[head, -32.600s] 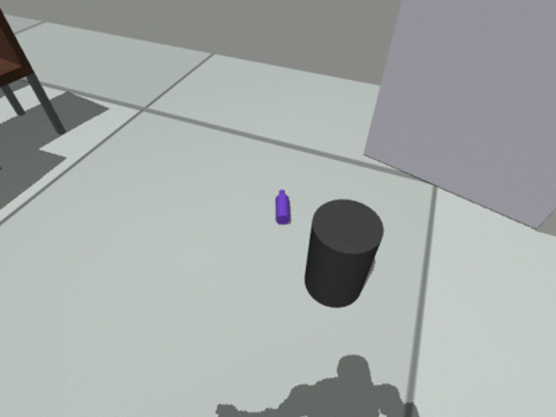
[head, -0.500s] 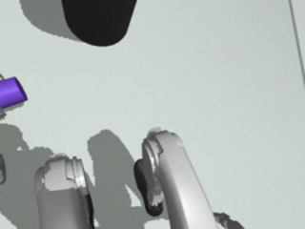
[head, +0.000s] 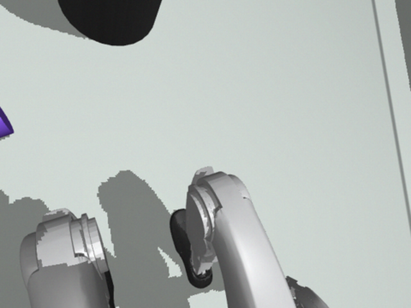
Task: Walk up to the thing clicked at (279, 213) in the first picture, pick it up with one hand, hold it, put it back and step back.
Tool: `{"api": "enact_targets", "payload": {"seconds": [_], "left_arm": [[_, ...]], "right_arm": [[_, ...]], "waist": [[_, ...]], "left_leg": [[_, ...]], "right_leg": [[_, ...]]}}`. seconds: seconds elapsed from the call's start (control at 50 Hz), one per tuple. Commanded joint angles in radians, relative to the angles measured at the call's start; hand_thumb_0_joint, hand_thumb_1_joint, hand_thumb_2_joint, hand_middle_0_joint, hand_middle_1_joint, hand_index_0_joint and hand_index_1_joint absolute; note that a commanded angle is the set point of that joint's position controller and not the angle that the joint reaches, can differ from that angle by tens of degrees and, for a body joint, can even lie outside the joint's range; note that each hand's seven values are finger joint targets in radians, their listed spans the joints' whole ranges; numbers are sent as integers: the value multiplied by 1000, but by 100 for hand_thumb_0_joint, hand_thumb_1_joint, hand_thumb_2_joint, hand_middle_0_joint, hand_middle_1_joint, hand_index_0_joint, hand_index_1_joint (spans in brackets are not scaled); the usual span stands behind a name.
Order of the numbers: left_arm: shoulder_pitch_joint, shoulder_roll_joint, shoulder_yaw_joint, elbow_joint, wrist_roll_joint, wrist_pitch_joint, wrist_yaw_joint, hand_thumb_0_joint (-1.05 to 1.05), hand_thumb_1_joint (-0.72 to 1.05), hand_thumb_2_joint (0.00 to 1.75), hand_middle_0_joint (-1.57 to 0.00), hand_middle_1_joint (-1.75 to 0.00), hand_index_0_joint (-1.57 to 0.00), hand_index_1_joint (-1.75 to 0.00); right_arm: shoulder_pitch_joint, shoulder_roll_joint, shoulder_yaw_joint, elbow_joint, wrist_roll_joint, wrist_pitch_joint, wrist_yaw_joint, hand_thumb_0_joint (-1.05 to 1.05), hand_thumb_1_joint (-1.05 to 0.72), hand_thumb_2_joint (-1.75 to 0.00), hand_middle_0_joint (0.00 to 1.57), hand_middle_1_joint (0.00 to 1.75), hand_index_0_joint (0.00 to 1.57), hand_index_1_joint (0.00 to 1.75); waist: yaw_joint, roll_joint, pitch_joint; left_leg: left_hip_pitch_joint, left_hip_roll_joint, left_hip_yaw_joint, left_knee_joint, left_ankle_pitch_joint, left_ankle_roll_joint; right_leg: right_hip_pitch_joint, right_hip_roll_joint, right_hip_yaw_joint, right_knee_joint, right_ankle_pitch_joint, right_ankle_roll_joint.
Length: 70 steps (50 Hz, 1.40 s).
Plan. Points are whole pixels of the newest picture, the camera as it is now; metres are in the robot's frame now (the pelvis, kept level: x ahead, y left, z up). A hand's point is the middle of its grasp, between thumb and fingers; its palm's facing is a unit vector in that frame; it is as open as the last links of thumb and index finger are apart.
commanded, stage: rest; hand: left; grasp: from above
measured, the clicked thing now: out of the picture +0.47 +0.33 -0.25
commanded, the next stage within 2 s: open in 1.06 s
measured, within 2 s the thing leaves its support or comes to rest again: rests again in 1.58 s
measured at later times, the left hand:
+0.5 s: hand out of the picture +0.47 +0.29 -0.25, palm faces -0.45 -0.17 -0.88, open 9.4 cm
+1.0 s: hand out of the picture +0.48 +0.29 -0.27, palm faces -0.44 -0.17 -0.88, open 9.4 cm
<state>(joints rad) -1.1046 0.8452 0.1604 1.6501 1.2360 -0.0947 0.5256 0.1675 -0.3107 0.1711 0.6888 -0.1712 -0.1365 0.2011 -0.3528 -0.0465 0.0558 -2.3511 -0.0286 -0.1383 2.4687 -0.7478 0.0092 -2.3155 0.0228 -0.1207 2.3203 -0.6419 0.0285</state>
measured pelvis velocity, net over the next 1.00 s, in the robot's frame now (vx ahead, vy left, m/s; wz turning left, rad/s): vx -0.01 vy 0.00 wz -0.07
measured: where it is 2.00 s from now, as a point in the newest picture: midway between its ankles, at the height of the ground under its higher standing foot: (151, 285)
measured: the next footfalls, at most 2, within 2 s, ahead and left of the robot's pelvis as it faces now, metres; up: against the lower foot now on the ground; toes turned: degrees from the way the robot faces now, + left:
none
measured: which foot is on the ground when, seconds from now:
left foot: down 0.00-1.00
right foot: down 0.00-1.00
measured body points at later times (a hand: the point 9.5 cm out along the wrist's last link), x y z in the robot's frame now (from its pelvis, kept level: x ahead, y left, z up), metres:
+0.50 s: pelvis +0.00 +0.00 -0.01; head +0.29 +0.10 +0.32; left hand +0.49 +0.30 -0.20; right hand +0.02 -0.26 -0.07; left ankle +0.06 +0.12 -0.29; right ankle +0.11 -0.12 -0.29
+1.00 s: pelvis -0.01 +0.00 -0.01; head +0.30 +0.10 +0.31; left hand +0.50 +0.30 -0.22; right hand +0.01 -0.25 -0.06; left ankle +0.06 +0.12 -0.29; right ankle +0.11 -0.12 -0.29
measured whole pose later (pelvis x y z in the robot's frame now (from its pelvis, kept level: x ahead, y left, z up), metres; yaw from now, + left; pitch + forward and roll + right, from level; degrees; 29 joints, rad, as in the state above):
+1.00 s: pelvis -0.01 +0.00 -0.01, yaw -4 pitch +31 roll -14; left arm -1.17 1.01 0.12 1.77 1.21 -0.10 0.59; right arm 0.14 -0.37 0.31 0.65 -0.20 -0.24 0.26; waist -0.42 -0.12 0.17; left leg -2.34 -0.01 -0.21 2.53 -0.76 0.02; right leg -2.28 0.05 -0.18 2.32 -0.61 0.05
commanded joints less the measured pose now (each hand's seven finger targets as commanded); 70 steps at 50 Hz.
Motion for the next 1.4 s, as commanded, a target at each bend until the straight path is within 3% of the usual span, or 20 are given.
{"api": "enact_targets", "payload": {"seconds": [0.0, 0.02, 0.04, 0.1, 0.12, 0.18, 0.24, 0.28, 0.4, 0.44, 0.54, 0.72, 0.8, 0.82, 1.02, 1.12, 1.18, 1.26, 1.32, 1.38], "left_arm": [[-366, 291, -2, -160, -10, 1, 64, 0, 76, 60, -115, -45, -115, -45], [-364, 282, -12, -136, -7, 3, 56, 0, 78, 58, -116, -46, -116, -46], [-366, 296, -6, -158, -17, 1, 56, 0, 77, 58, -115, -45, -115, -44], [-362, 296, -14, -147, -21, -2, 56, 0, 78, 60, -116, -47, -116, -47], [-342, 320, 4, -150, -21, -3, 62, 0, 80, 59, -116, -47, -117, -47], [-336, 296, -16, -115, -17, -6, 55, 0, 82, 61, -118, -47, -118, -47], [-343, 335, -5, -143, -16, -9, 68, 0, 81, 58, -118, -46, -118, -45], [-343, 319, -13, -111, -10, -8, 77, 0, 81, 59, -116, -47, -117, -46], [-365, 361, -11, -107, -15, -15, 102, 0, 75, 57, -113, -46, -113, -46], [-365, 336, -30, -48, -11, -18, 101, 0, 78, 58, -113, -49, -114, -48], [-380, 357, -37, -44, -15, -24, 104, 0, 79, 56, -113, -50, -115, -48], [-387, 412, -28, -79, -11, -25, 118, 0, 77, 59, -112, -50, -113, -49], [-386, 391, -41, -51, -14, -14, 122, 0, 76, 55, -110, -49, -112, -47], [-376, 413, -33, -62, -17, -15, 125, 0, 75, 54, -110, -48, -112, -47], [-362, 407, -54, -17, -38, -14, 116, 0, 71, 53, -107, -49, -108, -48], [-362, 398, -64, 26, -39, -19, 114, 0, 72, 53, -107, -51, -109, -49], [-375, 424, -64, 0, -38, -21, 112, 0, 54, 53, -89, -52, -91, -51], [-378, 424, -73, -16, -39, -28, 114, 0, 22, 45, -60, -55, -63, -52], [-373, 443, -60, -9, -43, -30, 116, 0, 0, 53, -51, -60, -53, -58], [-350, 403, -84, 47, -42, -24, 107, 0, -8, 60, -45, -65, -46, -64]], "right_arm": [[256, -298, -76, 28, 4, -10, -10, 0, -89, -89, 20, 30, 20, 30], [266, -298, -70, 25, 2, -14, -6, 0, -89, -89, 20, 30, 20, 30], [259, -307, -70, 18, 5, -15, -6, 0, -89, -89, 20, 30, 20, 30], [263, -306, -55, 18, 1, -19, 0, 0, -89, -90, 20, 30, 20, 30], [261, -312, -58, 12, 1, -20, -1, 0, -89, -89, 20, 30, 20, 30], [261, -317, -50, 12, 1, -22, 3, 0, -89, -89, 20, 30, 20, 30], [239, -323, -42, 1, 4, -22, 2, 0, -89, -89, 20, 30, 20, 30], [243, -327, -35, 7, -2, -26, 7, 0, -89, -89, 20, 30, 20, 30], [226, -333, -17, 7, -4, -34, 8, 0, -89, -89, 20, 30, 20, 30], [233, -340, -8, 16, -11, -43, 11, 0, -89, -89, 20, 30, 20, 30], [221, -356, 8, 4, -16, -62, 17, 0, -89, -89, 20, 30, 20, 30], [205, -375, 21, -8, -16, -86, 27, 0, -89, -90, 20, 30, 20, 30], [209, -379, 30, 1, -22, -97, 38, 0, -89, -90, 20, 30, 20, 30], [202, -386, 30, -7, -20, -98, 39, 0, -89, -90, 20, 30, 20, 30], [203, -389, 48, -9, -14, -115, 46, 0, -89, -90, 20, 30, 20, 30], [198, -395, 59, -18, -19, -123, 49, 0, -89, -90, 20, 30, 20, 30], [200, -399, 65, -18, -18, -126, 46, 0, -89, -90, 20, 30, 20, 30], [192, -402, 68, -24, -18, -126, 44, 0, -88, -90, 20, 30, 20, 30], [192, -407, 69, -28, -17, -130, 44, 0, -88, -89, 20, 30, 20, 30], [185, -406, 70, -29, -20, -131, 45, 0, -89, -90, 20, 30, 20, 30]], "waist": [[-26, 485, -750], [-46, 476, -721], [-32, 474, -738], [-48, 481, -750], [-27, 485, -763], [-54, 483, -718], [-35, 534, -747], [-62, 523, -699], [-55, 522, -696], [-92, 489, -639], [-102, 483, -620], [-94, 556, -648], [-114, 548, -609], [-99, 559, -626], [-109, 519, -595], [-135, 496, -543], [-118, 516, -559], [-128, 497, -571], [-126, 490, -564], [-144, 467, -506]], "left_leg": [[550, 22, 55, -260, 326, 7], [539, 23, 57, -249, 323, 10], [544, 24, 52, -255, 331, 9], [545, 27, 49, -246, 357, 9], [550, 25, 48, -252, 360, 6], [553, 31, 35, -247, 356, 3], [590, 33, 28, -259, 374, -4], [581, 34, 25, -246, 368, -3], [548, 37, 33, -240, 346, 3], [516, 38, 32, -217, 324, 10], [515, 43, 16, -223, 289, 10], [582, 54, -7, -235, 331, -7], [576, 56, -13, -222, 343, -7], [577, 56, -12, -227, 349, -8], [547, 61, -28, -229, 329, -5], [500, 61, -22, -217, 301, 2], [519, 60, -19, -220, 308, -1], [516, 63, -24, -222, 302, 1], [509, 64, -26, -217, 307, 2], [493, 66, -32, -220, 275, 2]], "right_leg": [[427, 30, -81, -171, 292, -67], [426, 29, -80, -170, 290, -64], [434, 29, -81, -174, 294, -63], [476, 33, -85, -167, 321, -62], [479, 33, -87, -168, 321, -63], [448, 33, -95, -161, 312, -65], [450, 38, -99, -153, 322, -68], [430, 36, -103, -152, 321, -65], [467, 47, -103, -165, 317, -63], [451, 46, -108, -166, 308, -59], [445, 47, -116, -169, 278, -57], [446, 51, -131, -153, 305, -60], [437, 52, -133, -150, 321, -56], [451, 55, -133, -153, 324, -58], [452, 59, -140, -154, 310, -58], [469, 63, -142, -167, 294, -53], [471, 65, -138, -169, 294, -57], [492, 71, -144, -178, 296, -55], [489, 65, -146, -176, 300, -52], [459, 67, -147, -179, 275, -52]]}}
